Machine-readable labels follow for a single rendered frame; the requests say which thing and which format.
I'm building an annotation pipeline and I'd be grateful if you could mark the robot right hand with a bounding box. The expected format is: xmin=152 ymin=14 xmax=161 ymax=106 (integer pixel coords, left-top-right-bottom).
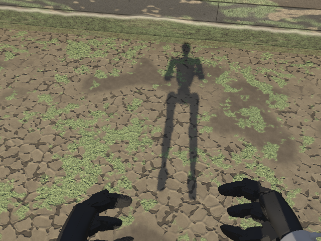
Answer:
xmin=218 ymin=178 xmax=303 ymax=241

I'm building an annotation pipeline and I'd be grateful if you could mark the robot right forearm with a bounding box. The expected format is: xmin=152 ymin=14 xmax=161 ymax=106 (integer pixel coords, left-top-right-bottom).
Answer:
xmin=280 ymin=230 xmax=317 ymax=241

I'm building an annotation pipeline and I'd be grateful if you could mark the robot left hand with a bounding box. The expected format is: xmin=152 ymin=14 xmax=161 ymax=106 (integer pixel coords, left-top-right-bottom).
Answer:
xmin=56 ymin=189 xmax=134 ymax=241

